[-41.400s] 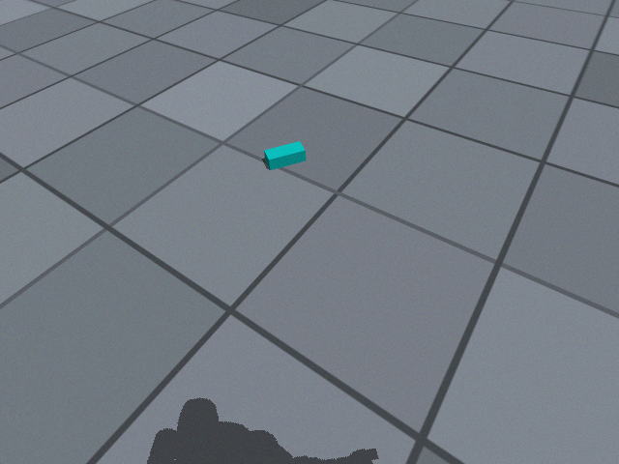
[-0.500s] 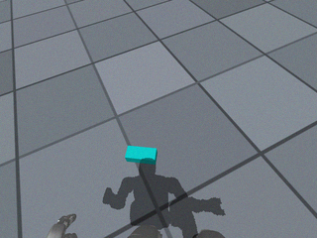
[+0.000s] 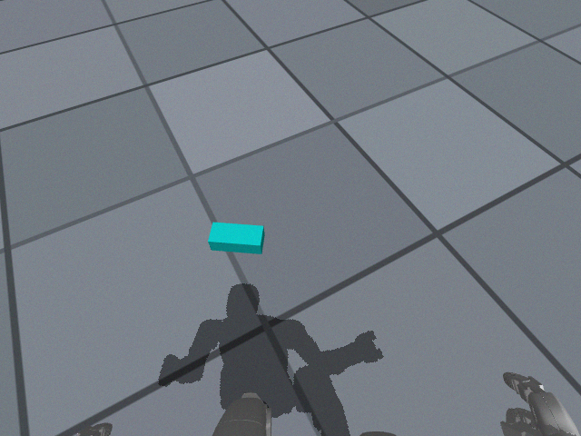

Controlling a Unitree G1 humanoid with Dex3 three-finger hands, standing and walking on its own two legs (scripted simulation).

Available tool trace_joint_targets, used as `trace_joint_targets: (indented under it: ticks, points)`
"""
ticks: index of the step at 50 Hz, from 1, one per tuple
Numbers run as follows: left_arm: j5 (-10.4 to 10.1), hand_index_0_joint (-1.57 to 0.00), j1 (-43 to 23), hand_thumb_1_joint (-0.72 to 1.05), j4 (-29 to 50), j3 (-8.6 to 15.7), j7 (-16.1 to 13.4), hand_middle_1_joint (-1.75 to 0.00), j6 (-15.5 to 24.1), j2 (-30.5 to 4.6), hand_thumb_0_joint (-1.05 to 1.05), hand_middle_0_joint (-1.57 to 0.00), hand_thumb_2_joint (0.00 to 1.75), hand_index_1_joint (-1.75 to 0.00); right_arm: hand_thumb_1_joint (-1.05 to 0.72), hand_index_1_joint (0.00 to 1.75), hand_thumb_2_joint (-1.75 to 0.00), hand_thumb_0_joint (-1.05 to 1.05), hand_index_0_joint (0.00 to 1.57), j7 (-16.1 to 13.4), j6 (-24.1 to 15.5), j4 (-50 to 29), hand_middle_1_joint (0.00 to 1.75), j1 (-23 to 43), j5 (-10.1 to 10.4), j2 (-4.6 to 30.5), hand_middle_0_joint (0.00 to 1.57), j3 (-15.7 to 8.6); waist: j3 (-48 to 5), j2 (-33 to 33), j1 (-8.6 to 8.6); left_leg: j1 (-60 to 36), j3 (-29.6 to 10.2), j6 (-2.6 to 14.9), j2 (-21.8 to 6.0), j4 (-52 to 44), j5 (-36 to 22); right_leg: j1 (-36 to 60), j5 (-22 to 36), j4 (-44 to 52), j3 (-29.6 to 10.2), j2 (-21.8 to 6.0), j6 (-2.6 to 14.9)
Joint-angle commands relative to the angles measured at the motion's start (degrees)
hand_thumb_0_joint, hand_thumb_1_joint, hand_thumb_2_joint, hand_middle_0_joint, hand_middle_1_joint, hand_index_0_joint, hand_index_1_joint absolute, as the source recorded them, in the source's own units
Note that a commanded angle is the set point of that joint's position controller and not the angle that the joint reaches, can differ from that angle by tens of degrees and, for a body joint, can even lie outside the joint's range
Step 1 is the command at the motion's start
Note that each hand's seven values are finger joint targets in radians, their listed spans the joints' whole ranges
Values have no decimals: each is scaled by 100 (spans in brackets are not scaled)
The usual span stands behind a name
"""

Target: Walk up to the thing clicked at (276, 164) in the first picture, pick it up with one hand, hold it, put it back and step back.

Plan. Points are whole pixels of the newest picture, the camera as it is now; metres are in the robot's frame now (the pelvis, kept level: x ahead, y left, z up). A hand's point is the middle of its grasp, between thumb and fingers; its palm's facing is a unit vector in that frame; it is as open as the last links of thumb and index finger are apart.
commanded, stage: step back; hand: left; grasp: from above
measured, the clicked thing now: (237, 238) +0.79 +0.28 -0.72
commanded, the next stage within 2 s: stand in 1.76 s
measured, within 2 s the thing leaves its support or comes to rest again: neither
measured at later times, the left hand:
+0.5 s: hand out of the picture -0.06 +0.25 -0.14, palm faces +0.08 -0.92 -0.37, open 7.3 cm
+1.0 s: hand out of the picture -0.25 +0.23 -0.13, palm faces +0.11 -0.90 -0.42, open 7.4 cm
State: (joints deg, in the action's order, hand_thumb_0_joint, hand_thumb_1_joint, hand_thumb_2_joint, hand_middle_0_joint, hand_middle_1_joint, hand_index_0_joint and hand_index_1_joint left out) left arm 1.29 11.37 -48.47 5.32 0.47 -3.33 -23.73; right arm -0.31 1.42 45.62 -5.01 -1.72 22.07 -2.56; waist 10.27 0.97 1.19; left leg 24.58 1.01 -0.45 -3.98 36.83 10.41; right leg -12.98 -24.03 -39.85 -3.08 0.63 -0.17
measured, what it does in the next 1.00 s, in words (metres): walks backwards: right foot, then left foot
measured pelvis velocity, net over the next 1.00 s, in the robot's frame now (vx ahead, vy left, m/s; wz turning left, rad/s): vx -0.27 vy -0.06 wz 0.10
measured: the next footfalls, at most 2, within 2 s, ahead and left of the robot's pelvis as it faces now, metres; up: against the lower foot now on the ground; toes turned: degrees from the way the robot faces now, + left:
right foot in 0.02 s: +0.00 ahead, -0.14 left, +0.00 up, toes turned +2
left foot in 0.32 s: -0.09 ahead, +0.10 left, +0.00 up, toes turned +4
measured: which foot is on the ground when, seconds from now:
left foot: down 0.00-0.04, up 0.06-0.30, down 0.32-0.68, up 0.70-0.92, down 0.94-1.00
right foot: up 0.00-0.00, down 0.02-0.34, up 0.36-0.62, down 0.64-1.00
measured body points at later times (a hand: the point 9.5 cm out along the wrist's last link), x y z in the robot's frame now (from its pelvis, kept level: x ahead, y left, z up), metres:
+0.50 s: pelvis -0.17 -0.03 +0.01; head -0.12 -0.01 +0.45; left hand -0.07 +0.30 -0.11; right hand -0.06 -0.33 -0.10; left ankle -0.13 +0.09 -0.72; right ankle -0.18 -0.17 -0.64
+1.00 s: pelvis -0.27 -0.06 +0.01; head -0.25 -0.06 +0.45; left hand -0.26 +0.28 -0.11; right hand -0.19 -0.37 -0.12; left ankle -0.26 +0.07 -0.72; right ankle -0.26 -0.18 -0.72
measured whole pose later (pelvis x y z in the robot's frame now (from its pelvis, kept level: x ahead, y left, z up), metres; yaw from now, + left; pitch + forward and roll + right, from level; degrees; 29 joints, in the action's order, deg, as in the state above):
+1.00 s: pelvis -0.27 -0.06 +0.01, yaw +6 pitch -3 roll +2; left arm 2.1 13.9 -54.4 4.1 0.9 -0.4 -23.2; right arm 1.4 0.3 58.0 -13.9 -2.2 22.0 -3.9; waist 4.9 1.3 1.8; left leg 14.3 -1.2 -0.2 2.3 33.7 16.5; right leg -15.2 -23.8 -40.4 0.1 -4.0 0.6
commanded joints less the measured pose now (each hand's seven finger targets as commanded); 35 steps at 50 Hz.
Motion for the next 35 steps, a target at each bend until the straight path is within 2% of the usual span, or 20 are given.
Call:
trace_joint_targets:
  ticks: [1,2,3,5,6,11,14,15,16,17,18,19,22,24,28,31,32,33,34,35]
  points:
    - [161,-20,798,90,188,440,-57,-30,235,-1426,0,-20,90,-30,-90,30,-90,0,20,-80,44,-425,30,-125,116,1082,20,-330,-1306,421,55,770,-804,234,324,538,1106,840,495,1882,-1796,-1224,616]
    - [145,-20,256,90,445,546,-59,-30,194,-2034,0,-20,90,-30,-90,30,-90,0,20,-185,44,-468,30,169,138,1074,20,-371,-1006,1625,318,478,-571,-12,948,2074,2429,-744,615,2414,-2831,-2425,1653]
    - [123,-20,-136,90,611,503,-91,-30,227,-1960,0,-20,90,-30,-90,30,-90,0,20,-205,63,-406,30,151,122,1279,20,-442,-637,1320,158,208,-1088,-63,722,2918,2373,-1542,670,2521,-2899,-2594,1800]
    - [117,-20,-861,90,740,316,-157,-30,249,-1360,0,-20,90,-30,-90,30,-90,0,20,-175,29,-143,30,-364,198,1189,20,-385,-593,517,-270,156,-1056,29,1046,3306,1685,-1226,2005,1756,-1127,-1526,1250]
    - [152,-20,-922,90,752,331,-174,-30,249,-1272,0,-20,90,-30,-90,30,-90,0,20,-172,1,-92,30,-508,213,1152,20,-359,-714,756,-314,125,-908,5,1037,3291,1597,-970,2373,1536,-807,-1352,1141]
    - [151,-20,-178,90,737,287,-241,-30,191,-1201,0,-20,90,-30,-90,30,-90,0,20,-171,-76,-193,30,-345,106,975,20,-266,-1032,1030,190,308,-406,-63,750,1460,2073,653,3618,1002,-803,-1461,1195]
    - [41,-20,-390,90,820,252,-233,-30,108,-1225,0,-20,90,-30,-90,30,-90,0,20,-153,-114,43,30,-852,55,968,20,-311,-1377,996,-34,-456,-68,68,585,-551,1231,895,3712,401,-753,-1413,1036]
    - [-1,-20,-380,90,835,217,-207,-30,69,-1222,0,-20,90,-30,-90,30,-90,0,20,-146,-132,159,30,-1041,62,1009,20,-337,-1460,760,-98,-990,15,94,589,-1309,226,613,3483,105,-606,-1256,834]
    - [-10,-20,-287,90,882,117,-190,-30,45,-1024,0,-20,90,-30,-90,30,-90,0,20,-163,-140,164,30,-998,0,1234,20,-413,-1479,377,-62,-1495,-821,297,68,-1380,-479,-202,2522,-146,-532,-982,538]
    - [-50,-20,-301,90,951,57,-171,-30,40,-772,0,-20,90,-30,-90,30,-90,0,20,-141,-125,91,30,-807,-39,1850,20,-530,-1388,-1002,-41,-1686,-2588,970,-1250,-1552,-1213,-1366,524,-1095,89,-68,180]
    - [-44,-20,-783,90,984,197,-262,-30,29,-1018,0,-20,90,-30,-90,30,-90,0,20,-96,-126,-35,30,-671,-15,2300,20,-594,-1314,-1488,-397,-791,-3367,1773,-2007,-1772,-1893,-1136,-1452,-2256,-160,272,84]
    - [-4,-20,-811,90,874,230,-287,-30,-8,-1088,0,-20,90,-30,-90,30,-90,0,20,-116,-153,15,30,-538,-45,2045,20,-573,-1157,-967,-302,-461,-3027,1773,-1889,-1670,-1817,-1042,-1326,-3012,-720,309,117]
    - [-103,-20,-225,90,545,231,-227,-30,-23,-1018,0,-20,90,-30,-90,30,-90,0,20,-190,-159,-89,30,-34,-30,1519,20,-372,-1087,-751,120,-655,-1599,1373,-1176,-1265,-2044,-1226,-632,-3625,-729,423,115]
    - [-44,-20,-96,90,473,239,-186,-30,19,-952,0,-20,90,-30,-90,30,-90,0,20,-162,-127,-105,30,-48,-49,1340,20,-353,-1072,-823,93,-1006,-1383,1425,-1009,-1149,-1930,-1235,-665,-3041,-533,343,-33]
    - [10,-20,-162,90,402,162,-68,-30,196,-893,0,-20,90,-30,-90,30,-90,0,20,-112,-105,-48,30,-411,-82,1472,20,-430,-1355,-1170,-226,-1650,-1419,1272,-947,-1266,165,-818,-655,-454,3,13,-13]
    - [46,-20,577,90,-149,186,-75,-30,341,-819,0,-20,90,-30,-90,30,-90,0,20,-52,46,10,30,-240,-54,1582,20,-437,-1481,-1183,50,-988,-1055,962,-698,-802,744,496,285,1838,415,176,226]
    - [129,-20,649,90,-262,269,-102,-30,393,-1059,0,-20,90,-30,-90,30,-90,0,20,-39,60,-2,30,-306,-39,1252,20,-342,-1378,-509,39,-66,-802,644,-347,-87,1205,984,250,1899,-344,-87,349]
    - [197,-20,626,90,-155,411,-118,-30,430,-1545,0,-20,90,-30,-90,30,-90,0,20,-29,28,-145,30,-312,9,836,20,-204,-1109,863,102,1330,-522,188,566,891,1961,1063,-839,2287,-2337,-1265,687]
    - [198,-20,58,90,68,475,-143,-30,411,-2089,0,-20,90,-30,-90,30,-90,0,20,-120,31,-197,30,199,3,1070,20,-316,-811,1098,367,579,-1155,-4,496,1602,2302,-917,-1626,2709,-3317,-2464,1541]
    - [143,-20,-325,90,153,442,-143,-30,446,-1887,0,-20,90,-30,-90,30,-90,0,20,-102,36,-70,30,172,32,1333,20,-400,-341,563,137,356,-1367,-45,392,2113,1886,-1458,-1875,2699,-2952,-2319,1517]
